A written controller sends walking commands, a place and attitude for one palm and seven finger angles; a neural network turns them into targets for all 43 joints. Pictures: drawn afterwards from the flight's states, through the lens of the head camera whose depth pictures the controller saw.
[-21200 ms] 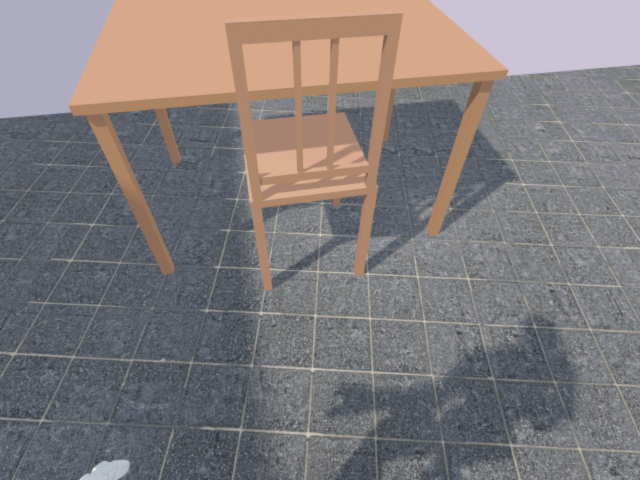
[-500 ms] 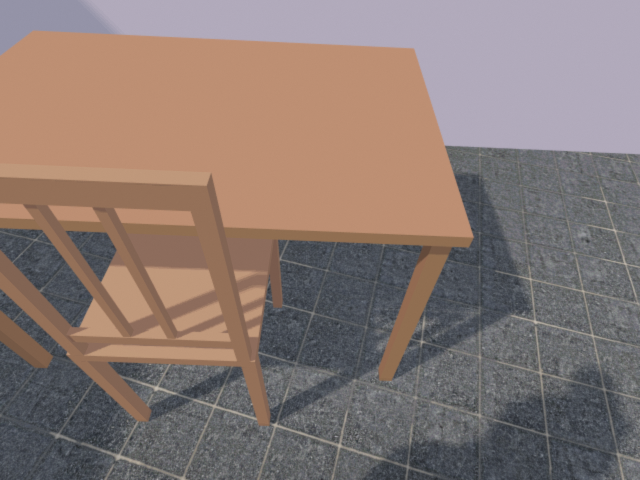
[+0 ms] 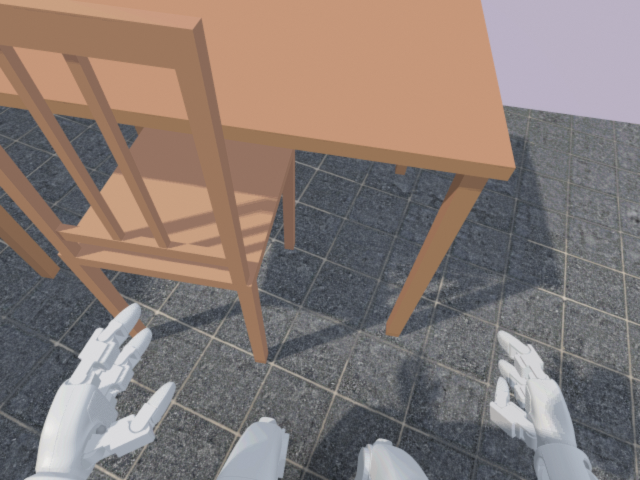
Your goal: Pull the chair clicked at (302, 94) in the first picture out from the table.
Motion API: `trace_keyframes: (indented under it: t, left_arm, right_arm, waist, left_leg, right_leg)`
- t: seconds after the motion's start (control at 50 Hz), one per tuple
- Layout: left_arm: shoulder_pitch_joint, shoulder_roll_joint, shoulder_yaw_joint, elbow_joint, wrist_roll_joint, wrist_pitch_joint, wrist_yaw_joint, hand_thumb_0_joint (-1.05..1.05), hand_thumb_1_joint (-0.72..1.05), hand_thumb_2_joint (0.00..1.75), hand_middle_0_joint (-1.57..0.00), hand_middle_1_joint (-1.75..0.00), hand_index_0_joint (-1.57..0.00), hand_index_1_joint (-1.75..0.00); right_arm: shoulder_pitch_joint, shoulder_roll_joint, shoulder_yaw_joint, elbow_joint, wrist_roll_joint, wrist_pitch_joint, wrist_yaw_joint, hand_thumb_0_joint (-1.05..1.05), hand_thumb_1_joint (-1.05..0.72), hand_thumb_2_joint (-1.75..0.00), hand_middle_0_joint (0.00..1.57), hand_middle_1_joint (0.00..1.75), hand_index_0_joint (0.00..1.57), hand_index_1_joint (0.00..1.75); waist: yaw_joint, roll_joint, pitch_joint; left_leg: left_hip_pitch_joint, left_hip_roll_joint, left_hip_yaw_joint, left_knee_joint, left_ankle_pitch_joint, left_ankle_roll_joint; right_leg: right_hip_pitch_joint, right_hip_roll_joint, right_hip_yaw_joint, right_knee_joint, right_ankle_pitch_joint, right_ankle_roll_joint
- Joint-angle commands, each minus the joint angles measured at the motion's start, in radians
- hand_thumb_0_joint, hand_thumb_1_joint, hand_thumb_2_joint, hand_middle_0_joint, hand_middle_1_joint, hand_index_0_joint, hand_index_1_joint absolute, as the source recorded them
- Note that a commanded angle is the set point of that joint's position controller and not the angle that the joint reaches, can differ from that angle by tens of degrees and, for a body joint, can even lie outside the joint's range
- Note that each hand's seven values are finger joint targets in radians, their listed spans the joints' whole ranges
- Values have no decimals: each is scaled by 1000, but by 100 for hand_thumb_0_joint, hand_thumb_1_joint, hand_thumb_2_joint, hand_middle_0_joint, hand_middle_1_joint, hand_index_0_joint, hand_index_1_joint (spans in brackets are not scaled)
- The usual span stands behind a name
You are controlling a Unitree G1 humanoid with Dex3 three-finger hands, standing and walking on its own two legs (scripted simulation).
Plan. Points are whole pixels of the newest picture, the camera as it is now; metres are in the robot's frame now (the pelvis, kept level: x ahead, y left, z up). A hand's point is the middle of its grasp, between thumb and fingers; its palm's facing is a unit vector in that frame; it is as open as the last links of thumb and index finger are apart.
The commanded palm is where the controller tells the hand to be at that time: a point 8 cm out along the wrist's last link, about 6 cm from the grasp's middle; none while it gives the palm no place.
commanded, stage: raise the hand toward the chair's back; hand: left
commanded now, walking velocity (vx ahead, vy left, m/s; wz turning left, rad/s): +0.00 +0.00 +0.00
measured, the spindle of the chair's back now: (73, 163) +0.47 +0.43 +0.06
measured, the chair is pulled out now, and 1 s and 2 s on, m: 0.00 0.00 0.00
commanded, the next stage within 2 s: aim the fingers beside a spindle in 1.58 s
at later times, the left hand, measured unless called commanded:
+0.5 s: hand (156, 351) +0.23 +0.21 +0.05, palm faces -0.04 -1.00 -0.05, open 14.4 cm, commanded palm +0.21 +0.27 +0.06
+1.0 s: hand (118, 325) +0.25 +0.26 +0.07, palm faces -0.04 -1.00 -0.04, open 16.9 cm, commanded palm +0.23 +0.31 +0.07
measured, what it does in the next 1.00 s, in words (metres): shifts its weight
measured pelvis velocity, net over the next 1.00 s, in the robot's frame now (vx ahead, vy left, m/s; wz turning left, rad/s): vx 0.01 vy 0.05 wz -0.01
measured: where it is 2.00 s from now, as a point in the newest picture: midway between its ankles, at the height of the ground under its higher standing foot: outside the picture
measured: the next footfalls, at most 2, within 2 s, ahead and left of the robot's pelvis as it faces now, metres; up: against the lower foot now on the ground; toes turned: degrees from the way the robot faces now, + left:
none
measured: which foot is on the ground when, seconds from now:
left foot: down 0.00-1.00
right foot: down 0.00-1.00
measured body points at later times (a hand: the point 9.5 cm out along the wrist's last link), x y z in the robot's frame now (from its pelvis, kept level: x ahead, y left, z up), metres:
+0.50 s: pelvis +0.01 +0.01 +0.01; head +0.09 +0.01 +0.45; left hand +0.23 +0.27 +0.05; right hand +0.18 -0.25 -0.07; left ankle +0.04 +0.13 -0.63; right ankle +0.03 -0.08 -0.63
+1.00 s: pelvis +0.01 +0.05 +0.02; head +0.07 +0.08 +0.47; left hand +0.24 +0.31 +0.07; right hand +0.20 -0.17 -0.04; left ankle +0.04 +0.13 -0.63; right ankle +0.03 -0.08 -0.63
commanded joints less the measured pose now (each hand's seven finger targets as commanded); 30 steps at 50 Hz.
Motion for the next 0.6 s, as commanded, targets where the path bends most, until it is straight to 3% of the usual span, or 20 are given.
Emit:
trace_keyframes:
  t: [0.0,0.04,0.08,0.12,0.18,0.2,0.22,0.28,0.3,0.34,0.38,0.4,0.44,0.48,0.5,0.58]
  left_arm:
    - [-270,144,-32,-432,-4,-135,-42,0,27,63,-14,-20,-14,-20]
    - [-272,154,-33,-288,2,-70,-85,0,22,61,-13,-19,-13,-19]
    - [-239,169,5,-99,-6,32,-131,0,18,59,-13,-19,-13,-19]
    - [-182,209,86,-78,-35,122,-159,0,13,57,-12,-18,-12,-18]
    - [-87,243,220,-126,-101,205,-137,0,6,54,-12,-17,-12,-17]
    - [-83,241,239,-199,-110,194,-117,0,4,53,-11,-16,-11,-16]
    - [-65,234,255,-237,-111,177,-90,0,1,52,-11,-16,-11,-16]
    - [-93,189,203,-254,-82,94,-32,0,-6,49,-10,-15,-10,-15]
    - [-109,171,172,-236,-63,66,-27,0,-8,48,-10,-15,-10,-15]
    - [-138,141,105,-199,-36,20,-32,0,-13,46,-10,-14,-10,-14]
    - [-171,116,55,-166,-31,-5,-61,0,-17,44,-9,-13,-9,-13]
    - [-172,134,72,-146,-37,-13,-76,0,-20,43,-9,-13,-9,-13]
    - [-164,160,85,-163,-52,-17,-105,0,-24,41,-9,-12,-9,-12]
    - [-178,199,112,-227,-66,-9,-112,0,-29,39,-8,-11,-8,-11]
    - [-171,205,128,-260,-72,-6,-105,0,-31,38,-8,-11,-8,-11]
    - [-150,201,135,-326,-61,19,-40,0,-41,34,-7,-9,-7,-9]
  right_arm:
    - [25,-91,3,-54,-1,-67,-42,0,-90,-90,20,30,20,30]
    - [27,-88,9,-26,9,-67,-56,0,-90,-90,20,30,20,30]
    - [16,-88,8,-20,21,-56,-68,0,-90,-90,20,30,20,30]
    - [-16,-88,3,-59,29,-45,-67,0,-90,-90,20,30,20,30]
    - [-49,-55,1,-105,25,-29,-58,0,-90,-90,20,30,20,30]
    - [-35,-41,2,-108,23,-27,-50,0,-90,-90,20,30,20,30]
    - [-28,-27,-2,-103,20,-25,-44,0,-90,-90,20,30,20,30]
    - [-5,-12,-8,-73,4,-26,-34,0,-90,-90,20,30,20,30]
    - [-2,-16,-11,-59,2,-27,-31,0,-90,-90,20,30,20,30]
    - [7,-31,-11,-43,1,-29,-27,0,-90,-90,20,30,20,30]
    - [11,-51,-12,-44,4,-35,-35,0,-90,-90,20,30,20,30]
    - [22,-62,-17,-41,7,-39,-40,0,-90,-90,20,30,20,30]
    - [26,-76,-18,-52,14,-47,-48,0,-90,-90,20,30,20,30]
    - [27,-84,-17,-56,15,-52,-53,0,-90,-90,20,30,20,30]
    - [28,-82,-17,-62,14,-52,-54,0,-90,-90,20,30,20,30]
    - [20,-71,-13,-64,9,-38,-50,0,-90,-90,20,30,20,30]
  waist:
    - [-119,156,-217]
    - [-144,91,-117]
    - [-137,6,-64]
    - [-80,-49,-166]
    - [10,-30,-329]
    - [20,17,-372]
    - [25,20,-385]
    - [-10,-18,-315]
    - [-27,17,-262]
    - [-67,27,-181]
    - [-95,-16,-139]
    - [-94,-40,-166]
    - [-79,17,-215]
    - [-63,90,-273]
    - [-48,97,-317]
    - [-37,160,-313]
  left_leg:
    - [149,-2,-18,-108,182,64]
    - [50,-3,-23,-96,125,59]
    - [-17,-6,-23,-100,88,56]
    - [-31,-24,-13,-116,110,54]
    - [8,-37,-18,-139,221,40]
    - [30,-35,-16,-146,259,36]
    - [50,-31,-15,-157,289,32]
    - [41,-21,-23,-160,314,30]
    - [42,-18,-18,-163,305,30]
    - [43,-18,-14,-161,253,37]
    - [28,-18,-16,-149,214,46]
    - [30,-18,-14,-146,202,47]
    - [63,-21,-9,-160,200,50]
    - [133,-18,-13,-179,245,52]
    - [165,-20,-15,-194,271,53]
    - [250,-15,-34,-243,330,44]
  right_leg:
    - [115,1,206,-283,110,46]
    - [94,0,212,-320,27,59]
    - [95,-5,232,-365,-59,67]
    - [204,-33,262,-393,-50,83]
    - [405,-66,301,-373,179,111]
    - [444,-73,303,-358,279,118]
    - [460,-69,290,-341,358,118]
    - [410,-49,265,-297,456,113]
    - [354,-44,250,-293,425,102]
    - [245,-30,212,-296,294,90]
    - [187,-25,210,-310,196,86]
    - [188,-28,209,-315,171,86]
    - [196,-25,202,-319,131,76]
    - [216,-10,169,-291,185,60]
    - [235,-8,150,-278,220,58]
    - [218,11,86,-249,276,45]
